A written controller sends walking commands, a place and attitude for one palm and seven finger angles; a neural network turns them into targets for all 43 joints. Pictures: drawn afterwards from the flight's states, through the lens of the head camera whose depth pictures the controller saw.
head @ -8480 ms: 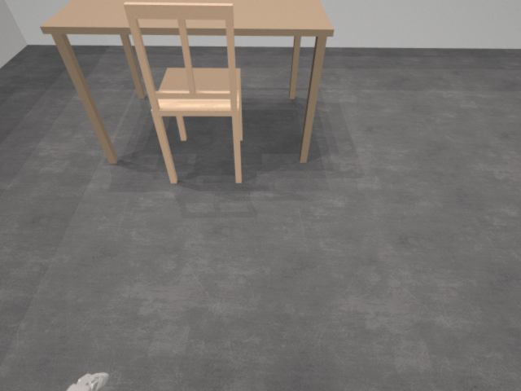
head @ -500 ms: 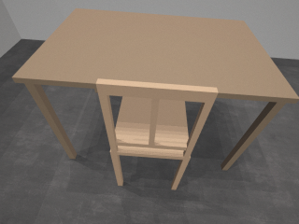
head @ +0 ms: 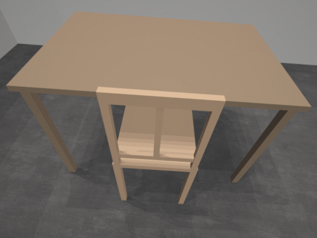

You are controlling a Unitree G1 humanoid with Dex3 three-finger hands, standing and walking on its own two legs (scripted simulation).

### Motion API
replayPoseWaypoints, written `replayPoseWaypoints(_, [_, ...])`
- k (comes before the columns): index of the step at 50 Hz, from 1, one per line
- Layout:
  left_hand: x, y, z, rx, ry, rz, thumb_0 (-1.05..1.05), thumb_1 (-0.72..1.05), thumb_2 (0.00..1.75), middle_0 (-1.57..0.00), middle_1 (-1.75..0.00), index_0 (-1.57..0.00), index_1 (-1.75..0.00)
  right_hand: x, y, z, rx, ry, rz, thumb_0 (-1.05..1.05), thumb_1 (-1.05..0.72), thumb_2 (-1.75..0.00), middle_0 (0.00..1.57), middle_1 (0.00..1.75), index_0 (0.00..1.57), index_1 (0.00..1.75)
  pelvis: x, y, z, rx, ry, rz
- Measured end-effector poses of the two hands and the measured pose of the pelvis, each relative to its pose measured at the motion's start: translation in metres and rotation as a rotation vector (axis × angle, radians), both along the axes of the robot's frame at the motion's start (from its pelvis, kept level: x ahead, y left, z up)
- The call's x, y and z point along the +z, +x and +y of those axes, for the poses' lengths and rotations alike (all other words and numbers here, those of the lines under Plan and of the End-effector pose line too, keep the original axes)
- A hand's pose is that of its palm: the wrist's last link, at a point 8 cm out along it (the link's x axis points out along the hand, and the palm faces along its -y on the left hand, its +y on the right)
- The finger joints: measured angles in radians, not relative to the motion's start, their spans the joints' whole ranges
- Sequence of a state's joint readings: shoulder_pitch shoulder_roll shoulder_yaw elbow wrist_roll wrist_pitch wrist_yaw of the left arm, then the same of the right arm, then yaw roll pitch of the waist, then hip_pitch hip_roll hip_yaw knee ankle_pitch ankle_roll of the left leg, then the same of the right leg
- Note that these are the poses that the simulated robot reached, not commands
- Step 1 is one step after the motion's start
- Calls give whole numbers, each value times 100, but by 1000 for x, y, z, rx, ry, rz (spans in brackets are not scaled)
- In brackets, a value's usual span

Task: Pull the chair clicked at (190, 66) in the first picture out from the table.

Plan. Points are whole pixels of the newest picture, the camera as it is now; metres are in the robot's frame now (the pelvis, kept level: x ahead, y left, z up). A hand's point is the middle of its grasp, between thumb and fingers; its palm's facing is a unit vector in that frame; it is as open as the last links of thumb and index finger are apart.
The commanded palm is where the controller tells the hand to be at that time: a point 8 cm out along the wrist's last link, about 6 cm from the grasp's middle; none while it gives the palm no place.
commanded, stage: look again from close up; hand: left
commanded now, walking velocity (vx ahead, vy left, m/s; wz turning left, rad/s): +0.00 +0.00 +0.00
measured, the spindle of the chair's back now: (158, 133) +0.48 +0.03 -0.08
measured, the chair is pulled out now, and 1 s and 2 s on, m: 0.00 0.00 0.00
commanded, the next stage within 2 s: raise the hand toward the chair's back in 0.28 s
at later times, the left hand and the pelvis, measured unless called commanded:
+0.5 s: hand out of the picture +0.09 +0.19 -0.12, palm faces +0.21 -0.95 -0.24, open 7.3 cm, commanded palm +0.10 +0.21 -0.07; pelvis -0.01 -0.01 -0.01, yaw +1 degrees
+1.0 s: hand out of the picture +0.13 +0.16 -0.04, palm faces +0.15 -0.98 -0.11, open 10.9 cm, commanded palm +0.13 +0.21 -0.06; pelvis -0.04 -0.06 -0.11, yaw +3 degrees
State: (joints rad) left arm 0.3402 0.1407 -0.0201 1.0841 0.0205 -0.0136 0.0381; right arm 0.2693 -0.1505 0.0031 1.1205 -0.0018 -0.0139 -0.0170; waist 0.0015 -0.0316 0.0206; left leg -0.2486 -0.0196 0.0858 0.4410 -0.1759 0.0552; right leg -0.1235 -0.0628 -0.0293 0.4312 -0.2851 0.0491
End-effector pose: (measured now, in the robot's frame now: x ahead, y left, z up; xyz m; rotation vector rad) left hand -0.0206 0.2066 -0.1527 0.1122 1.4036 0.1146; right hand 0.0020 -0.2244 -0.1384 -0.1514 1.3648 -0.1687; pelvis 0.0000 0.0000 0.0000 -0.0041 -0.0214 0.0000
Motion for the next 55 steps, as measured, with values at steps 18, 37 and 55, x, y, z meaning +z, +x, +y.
replayPoseWaypoints(18, [3,-10,3,16,12,37,0,91,90,-19,-30,-20,-30,-2,-3,4,-1,11,20,1,-92,-90,20,30,20,30,1,4,0,1,3,-4])
replayPoseWaypoints(37, [122,192,-24,-126,-158,-1416,1,70,80,-17,-27,-18,-27,43,154,-61,169,-124,-823,1,-90,-90,20,30,20,30,-61,-31,-35,13,2,182])
replayPoseWaypoints(55, [99,178,-15,-235,-108,-1398,1,26,62,-13,-20,-14,-20,-54,172,-34,200,6,-734,1,-90,-90,20,30,20,30,-117,-36,-58,50,-57,291])
